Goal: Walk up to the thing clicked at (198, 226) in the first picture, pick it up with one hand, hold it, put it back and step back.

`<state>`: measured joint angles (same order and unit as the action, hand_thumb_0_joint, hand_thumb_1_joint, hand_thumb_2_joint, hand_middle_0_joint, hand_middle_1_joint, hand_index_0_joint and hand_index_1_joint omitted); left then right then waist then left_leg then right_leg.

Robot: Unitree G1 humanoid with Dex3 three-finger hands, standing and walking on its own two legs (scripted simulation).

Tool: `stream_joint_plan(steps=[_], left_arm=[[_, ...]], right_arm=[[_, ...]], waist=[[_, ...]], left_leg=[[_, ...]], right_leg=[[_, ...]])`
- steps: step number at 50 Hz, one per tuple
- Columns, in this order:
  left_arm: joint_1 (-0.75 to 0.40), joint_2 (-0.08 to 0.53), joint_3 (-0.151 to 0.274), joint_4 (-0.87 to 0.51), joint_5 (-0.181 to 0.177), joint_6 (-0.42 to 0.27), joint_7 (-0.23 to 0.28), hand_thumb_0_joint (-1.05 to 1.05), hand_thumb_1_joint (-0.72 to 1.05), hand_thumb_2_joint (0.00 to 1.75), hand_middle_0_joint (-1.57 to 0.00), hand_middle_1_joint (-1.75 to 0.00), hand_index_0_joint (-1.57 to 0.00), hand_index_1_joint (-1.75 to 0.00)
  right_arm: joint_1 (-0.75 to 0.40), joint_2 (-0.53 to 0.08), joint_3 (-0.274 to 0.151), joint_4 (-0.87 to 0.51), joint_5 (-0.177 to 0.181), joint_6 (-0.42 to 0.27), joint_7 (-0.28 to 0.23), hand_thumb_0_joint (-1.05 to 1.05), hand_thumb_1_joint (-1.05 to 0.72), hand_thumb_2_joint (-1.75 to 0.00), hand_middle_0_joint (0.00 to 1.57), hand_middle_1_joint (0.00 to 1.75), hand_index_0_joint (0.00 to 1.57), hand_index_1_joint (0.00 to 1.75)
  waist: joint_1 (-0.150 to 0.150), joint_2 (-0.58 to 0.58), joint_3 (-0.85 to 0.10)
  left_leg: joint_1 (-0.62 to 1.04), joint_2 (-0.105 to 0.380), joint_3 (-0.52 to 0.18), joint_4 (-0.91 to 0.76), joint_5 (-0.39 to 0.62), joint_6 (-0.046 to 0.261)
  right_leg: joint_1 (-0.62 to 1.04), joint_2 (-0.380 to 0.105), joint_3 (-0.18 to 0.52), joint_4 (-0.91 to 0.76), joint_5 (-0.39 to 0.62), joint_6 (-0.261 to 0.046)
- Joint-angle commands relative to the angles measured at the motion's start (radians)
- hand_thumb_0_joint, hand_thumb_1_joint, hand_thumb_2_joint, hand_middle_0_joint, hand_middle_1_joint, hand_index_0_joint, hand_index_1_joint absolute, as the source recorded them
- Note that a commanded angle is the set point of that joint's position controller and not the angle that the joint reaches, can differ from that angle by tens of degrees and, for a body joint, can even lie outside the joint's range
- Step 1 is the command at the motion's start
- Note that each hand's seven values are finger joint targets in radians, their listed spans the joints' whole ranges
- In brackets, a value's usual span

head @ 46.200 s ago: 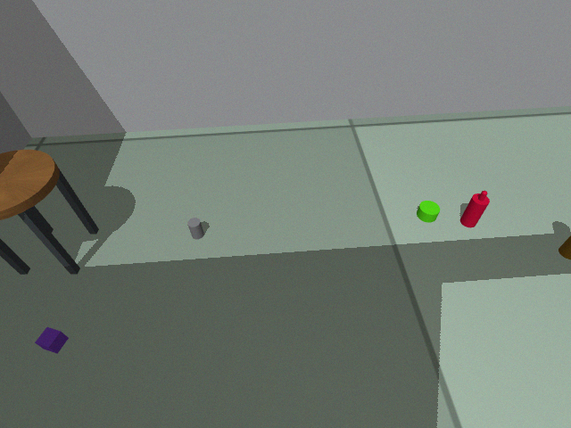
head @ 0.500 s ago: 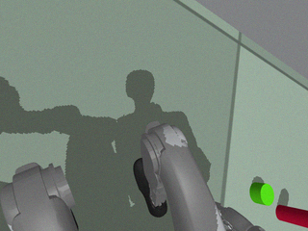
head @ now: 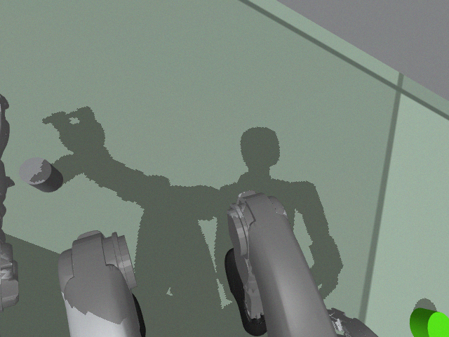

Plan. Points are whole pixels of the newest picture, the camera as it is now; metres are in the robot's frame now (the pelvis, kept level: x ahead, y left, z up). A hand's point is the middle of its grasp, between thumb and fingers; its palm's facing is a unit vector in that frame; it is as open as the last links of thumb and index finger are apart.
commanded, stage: withdraw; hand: left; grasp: from above
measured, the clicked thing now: (43, 175) +0.46 +0.29 -0.28
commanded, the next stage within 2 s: home in 0.58 s
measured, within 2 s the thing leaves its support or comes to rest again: neither
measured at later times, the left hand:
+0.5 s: hand out of the picture +0.42 +0.31 -0.11, palm faces -0.50 -0.06 -0.87, open 14.1 cm
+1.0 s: hand out of the picture +0.44 +0.33 -0.07, palm faces -0.37 -0.18 -0.91, open 12.7 cm
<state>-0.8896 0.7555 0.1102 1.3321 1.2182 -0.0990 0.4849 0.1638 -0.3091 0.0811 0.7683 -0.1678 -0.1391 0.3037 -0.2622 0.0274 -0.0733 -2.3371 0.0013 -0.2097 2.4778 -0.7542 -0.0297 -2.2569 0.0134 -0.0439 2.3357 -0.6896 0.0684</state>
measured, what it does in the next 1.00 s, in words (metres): rises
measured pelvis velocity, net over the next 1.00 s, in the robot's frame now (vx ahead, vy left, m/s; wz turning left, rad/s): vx -0.01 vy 0.00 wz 0.07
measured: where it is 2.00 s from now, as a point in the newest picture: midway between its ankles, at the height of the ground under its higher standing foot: (196, 331)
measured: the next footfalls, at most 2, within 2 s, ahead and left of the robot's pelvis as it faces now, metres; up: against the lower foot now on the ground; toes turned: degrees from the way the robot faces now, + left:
none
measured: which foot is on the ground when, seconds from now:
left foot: down 0.00-1.00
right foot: down 0.00-1.00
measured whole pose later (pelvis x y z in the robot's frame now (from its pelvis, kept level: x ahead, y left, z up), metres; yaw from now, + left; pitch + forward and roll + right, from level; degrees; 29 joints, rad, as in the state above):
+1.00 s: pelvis -0.01 +0.00 +0.06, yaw +4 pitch +37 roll -8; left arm -0.84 0.66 0.09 1.15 1.05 -0.07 0.22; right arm 0.23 -0.26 0.02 0.69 -0.08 0.00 0.16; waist -0.20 0.09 -0.14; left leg -2.21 0.00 -0.12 2.27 -0.71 0.00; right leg -2.14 -0.02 0.00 2.17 -0.68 0.07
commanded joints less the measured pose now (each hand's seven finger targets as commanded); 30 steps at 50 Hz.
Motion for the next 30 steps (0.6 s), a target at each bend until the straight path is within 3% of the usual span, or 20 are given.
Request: stream_joint_plan(steps=[1,3,5,7,9,12,15,18,21,23,26,28,30], left_arm=[[-0.278,0.161,-0.038,-0.219,-0.072,0.060,-0.107,0.00,-0.52,1.00,-0.09,-0.98,-0.08,-0.99],[-0.314,0.102,-0.074,-0.256,-0.103,0.059,-0.179,0.00,-0.55,1.02,-0.09,-0.99,-0.07,-1.01],[-0.309,0.047,-0.116,-0.246,-0.135,0.047,-0.244,0.00,-0.55,1.03,-0.10,-0.99,-0.08,-1.01],[-0.299,0.028,-0.142,-0.222,-0.142,0.025,-0.305,0.00,-0.56,1.04,-0.10,-1.00,-0.07,-1.02],[-0.270,0.065,-0.133,-0.175,-0.136,-0.001,-0.343,0.00,-0.56,1.04,-0.09,-1.02,-0.07,-1.04],[-0.335,0.128,-0.111,-0.191,-0.113,-0.052,-0.350,0.00,-0.55,1.04,-0.09,-1.02,-0.07,-1.04],[-0.380,0.161,-0.097,-0.167,-0.075,-0.110,-0.318,0.00,-0.52,1.02,-0.12,-0.98,-0.10,-1.00],[-0.435,0.208,-0.082,-0.115,-0.013,-0.158,-0.255,0.00,-0.54,1.03,-0.09,-1.00,-0.08,-1.02],[-0.481,0.204,-0.085,-0.031,0.040,-0.176,-0.181,0.00,-0.55,1.03,-0.07,-1.01,-0.07,-1.02],[-0.489,0.198,-0.086,0.036,0.054,-0.180,-0.140,0.00,-0.55,1.02,-0.08,-1.01,-0.07,-1.02],[-0.540,0.293,-0.036,0.062,0.086,-0.182,-0.080,0.00,-0.54,1.01,-0.08,-1.01,-0.08,-1.01],[-0.579,0.328,-0.007,0.033,0.104,-0.175,-0.042,0.00,-0.53,1.01,-0.09,-1.00,-0.09,-1.01],[-0.542,0.339,0.016,0.034,0.107,-0.156,-0.011,0.00,-0.54,1.00,-0.08,-1.01,-0.08,-1.01]], right_arm=[[0.199,-0.267,-0.138,-0.035,0.056,0.059,-0.028,0.00,-0.91,-0.91,0.20,0.30,0.20,0.30],[0.211,-0.258,-0.153,-0.052,0.072,0.082,-0.046,0.00,-0.91,-0.91,0.20,0.30,0.20,0.30],[0.205,-0.244,-0.157,-0.070,0.082,0.099,-0.071,0.00,-0.92,-0.91,0.20,0.30,0.20,0.30],[0.193,-0.232,-0.156,-0.090,0.088,0.114,-0.101,0.00,-0.92,-0.91,0.20,0.30,0.20,0.30],[0.185,-0.235,-0.149,-0.104,0.087,0.123,-0.132,0.00,-0.91,-0.91,0.20,0.30,0.20,0.30],[0.167,-0.217,-0.128,-0.117,0.080,0.135,-0.173,0.00,-0.91,-0.91,0.20,0.30,0.20,0.30],[0.150,-0.207,-0.105,-0.122,0.076,0.138,-0.194,0.00,-0.91,-0.91,0.20,0.30,0.20,0.30],[0.140,-0.199,-0.084,-0.117,0.065,0.136,-0.202,0.00,-0.91,-0.90,0.20,0.30,0.20,0.30],[0.147,-0.209,-0.072,-0.106,0.049,0.129,-0.200,0.00,-0.91,-0.90,0.20,0.30,0.20,0.30],[0.156,-0.216,-0.067,-0.103,0.038,0.120,-0.198,0.00,-0.91,-0.90,0.20,0.30,0.20,0.30],[0.173,-0.237,-0.064,-0.091,0.022,0.107,-0.197,0.00,-0.91,-0.90,0.20,0.30,0.20,0.30],[0.187,-0.247,-0.065,-0.090,0.010,0.100,-0.197,0.00,-0.91,-0.90,0.20,0.30,0.20,0.30],[0.195,-0.247,-0.068,-0.085,0.005,0.093,-0.193,0.00,-0.91,-0.90,0.20,0.30,0.20,0.30]], waist=[[0.014,0.333,-0.696],[0.003,0.275,-0.680],[-0.011,0.171,-0.608],[-0.019,0.092,-0.566],[-0.012,0.007,-0.490],[0.011,0.012,-0.486],[0.016,0.049,-0.503],[0.012,0.145,-0.543],[-0.012,0.207,-0.537],[-0.027,0.220,-0.512],[-0.022,0.275,-0.578],[-0.021,0.330,-0.661],[-0.020,0.372,-0.674]], left_leg=[[0.577,-0.006,0.157,-0.376,0.317,0.045],[0.588,-0.009,0.134,-0.419,0.273,0.048],[0.552,-0.011,0.133,-0.439,0.218,0.059],[0.495,-0.022,0.148,-0.447,0.174,0.066],[0.436,-0.031,0.163,-0.441,0.130,0.073],[0.428,-0.036,0.186,-0.435,0.112,0.072],[0.446,-0.034,0.184,-0.435,0.104,0.067],[0.479,-0.032,0.186,-0.433,0.102,0.059],[0.502,-0.033,0.187,-0.416,0.117,0.053],[0.502,-0.034,0.181,-0.408,0.102,0.051],[0.537,-0.032,0.181,-0.386,0.125,0.047],[0.587,-0.031,0.182,-0.370,0.169,0.042],[0.608,-0.031,0.183,-0.367,0.190,0.039]], right_leg=[[0.389,0.032,-0.108,-0.275,0.326,-0.103],[0.388,0.024,-0.105,-0.301,0.281,-0.106],[0.412,0.023,-0.096,-0.352,0.234,-0.104],[0.454,0.020,-0.078,-0.392,0.188,-0.101],[0.472,0.016,-0.065,-0.436,0.121,-0.100],[0.485,0.009,-0.044,-0.453,0.071,-0.107],[0.442,0.009,-0.046,-0.430,0.059,-0.109],[0.405,0.009,-0.049,-0.389,0.073,-0.106],[0.350,0.007,-0.063,-0.362,0.091,-0.108],[0.307,0.006,-0.076,-0.349,0.078,-0.108],[0.309,0.003,-0.089,-0.315,0.100,-0.106],[0.318,0.002,-0.097,-0.290,0.150,-0.104],[0.314,0.000,-0.103,-0.264,0.173,-0.104]])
